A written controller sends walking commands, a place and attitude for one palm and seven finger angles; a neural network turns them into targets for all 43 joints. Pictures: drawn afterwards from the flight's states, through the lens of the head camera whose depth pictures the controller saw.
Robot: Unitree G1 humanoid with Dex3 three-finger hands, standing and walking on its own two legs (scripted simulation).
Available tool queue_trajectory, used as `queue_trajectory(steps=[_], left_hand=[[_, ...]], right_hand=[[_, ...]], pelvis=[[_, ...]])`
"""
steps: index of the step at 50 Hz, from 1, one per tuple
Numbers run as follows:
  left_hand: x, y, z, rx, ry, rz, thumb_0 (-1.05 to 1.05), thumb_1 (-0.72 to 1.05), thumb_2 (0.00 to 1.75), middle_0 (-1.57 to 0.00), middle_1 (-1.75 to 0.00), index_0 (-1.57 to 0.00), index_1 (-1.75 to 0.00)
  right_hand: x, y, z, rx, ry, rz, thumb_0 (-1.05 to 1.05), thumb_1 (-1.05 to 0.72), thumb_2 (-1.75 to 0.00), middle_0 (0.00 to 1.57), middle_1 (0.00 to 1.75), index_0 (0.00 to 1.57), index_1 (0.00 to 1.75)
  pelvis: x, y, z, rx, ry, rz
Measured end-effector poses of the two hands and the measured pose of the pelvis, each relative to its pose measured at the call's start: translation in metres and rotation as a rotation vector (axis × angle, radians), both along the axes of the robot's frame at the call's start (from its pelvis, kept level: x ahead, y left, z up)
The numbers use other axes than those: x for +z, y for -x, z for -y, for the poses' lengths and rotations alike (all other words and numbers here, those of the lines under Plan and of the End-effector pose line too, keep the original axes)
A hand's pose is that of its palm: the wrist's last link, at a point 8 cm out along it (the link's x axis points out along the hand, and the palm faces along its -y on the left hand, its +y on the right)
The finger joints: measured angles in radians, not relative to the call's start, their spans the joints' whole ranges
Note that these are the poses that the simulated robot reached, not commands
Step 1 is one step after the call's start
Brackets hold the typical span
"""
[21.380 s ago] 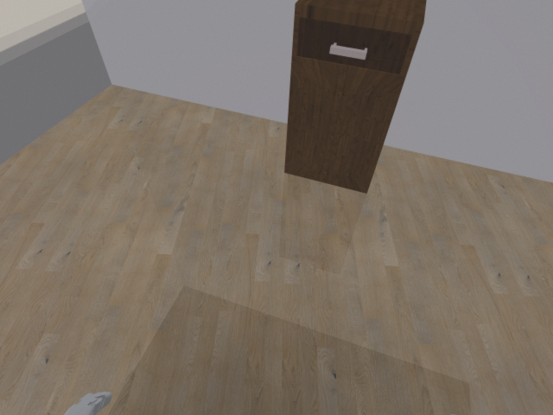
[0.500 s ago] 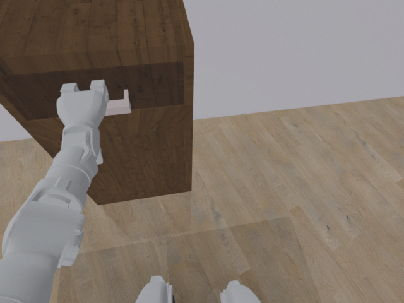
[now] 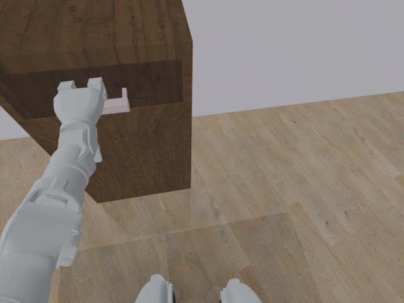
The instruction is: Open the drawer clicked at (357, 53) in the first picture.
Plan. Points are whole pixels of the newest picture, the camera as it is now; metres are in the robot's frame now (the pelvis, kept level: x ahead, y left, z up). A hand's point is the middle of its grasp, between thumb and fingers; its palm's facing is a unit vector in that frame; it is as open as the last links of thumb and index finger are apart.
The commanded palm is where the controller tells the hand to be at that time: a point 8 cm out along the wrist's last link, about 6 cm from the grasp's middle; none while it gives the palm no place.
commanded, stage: lift the fingers back up to retry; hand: left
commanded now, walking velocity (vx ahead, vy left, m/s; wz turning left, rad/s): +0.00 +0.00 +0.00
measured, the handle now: (99, 100) +0.57 +0.22 +0.01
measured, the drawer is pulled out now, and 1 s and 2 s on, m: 0.00 0.00 0.00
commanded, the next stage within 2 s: re-aim the fingers above the handle in 0.56 s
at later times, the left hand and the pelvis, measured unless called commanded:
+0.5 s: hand (85, 107) +0.49 +0.21 +0.07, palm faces -0.02 -0.04 -1.00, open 13.8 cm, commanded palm +0.46 +0.21 +0.13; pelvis +0.05 -0.01 +0.03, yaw +1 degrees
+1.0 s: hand (85, 111) +0.49 +0.21 +0.07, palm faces -0.04 -0.04 -1.00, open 13.8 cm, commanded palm +0.46 +0.21 +0.13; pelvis +0.06 -0.02 +0.03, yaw +1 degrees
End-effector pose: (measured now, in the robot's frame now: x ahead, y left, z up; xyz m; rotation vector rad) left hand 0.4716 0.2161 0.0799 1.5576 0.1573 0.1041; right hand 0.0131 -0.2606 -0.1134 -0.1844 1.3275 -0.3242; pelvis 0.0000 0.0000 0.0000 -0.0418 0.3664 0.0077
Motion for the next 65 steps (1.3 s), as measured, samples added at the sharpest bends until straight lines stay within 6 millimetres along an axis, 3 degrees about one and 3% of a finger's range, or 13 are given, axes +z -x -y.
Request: queue_trajectory(steps=[12,22,29,34,47,58,65], left_hand=[[0.022,-0.002,0.002,-0.061,0.048,0.037,0.00,-0.49,0.30,-0.31,-1.21,-0.32,-1.21],[0.050,0.001,0.005,0.007,0.028,0.056,0.00,-0.49,0.30,-0.31,-1.20,-0.32,-1.20],[0.042,0.003,0.009,-0.002,0.037,-0.043,0.00,-0.49,0.30,-0.31,-1.20,-0.32,-1.20],[0.040,0.004,0.011,-0.060,0.046,-0.022,0.00,-0.49,0.30,-0.32,-1.20,-0.32,-1.20],[0.038,0.006,0.001,0.014,0.023,0.006,0.00,-0.49,0.30,-0.31,-1.20,-0.32,-1.20],[0.042,0.000,0.015,-0.059,0.048,-0.004,0.00,-0.49,0.30,-0.31,-1.20,-0.32,-1.20],[0.039,0.006,0.000,-0.023,0.029,0.012,0.00,-0.49,0.30,-0.31,-1.20,-0.32,-1.20]], right_hand=[[0.014,-0.018,0.001,-0.015,-0.007,0.000,0.01,-0.91,-0.90,0.20,0.30,0.20,0.30],[0.019,-0.065,0.006,0.007,-0.056,0.070,0.01,-0.91,-0.90,0.20,0.30,0.20,0.30],[0.028,-0.102,0.014,0.046,-0.042,0.139,0.01,-0.91,-0.90,0.20,0.30,0.20,0.30],[0.031,-0.114,0.023,0.061,-0.016,0.155,0.01,-0.91,-0.90,0.20,0.30,0.20,0.30],[0.022,-0.100,0.027,0.041,-0.039,0.093,0.01,-0.91,-0.90,0.20,0.30,0.20,0.30],[0.024,-0.085,0.022,0.016,-0.033,0.086,0.01,-0.91,-0.90,0.20,0.30,0.20,0.30],[0.023,-0.074,0.019,0.004,-0.035,0.082,0.01,-0.91,-0.90,0.20,0.30,0.20,0.30]], pelvis=[[0.018,-0.025,0.001,-0.007,-0.006,0.041],[0.031,-0.045,0.007,-0.003,-0.019,0.091],[0.035,-0.049,0.014,0.004,-0.031,0.114],[0.034,-0.052,0.019,0.006,-0.033,0.107],[0.033,-0.056,0.022,0.011,-0.034,0.100],[0.034,-0.051,0.018,0.000,-0.034,0.106],[0.033,-0.047,0.015,-0.010,-0.032,0.099]])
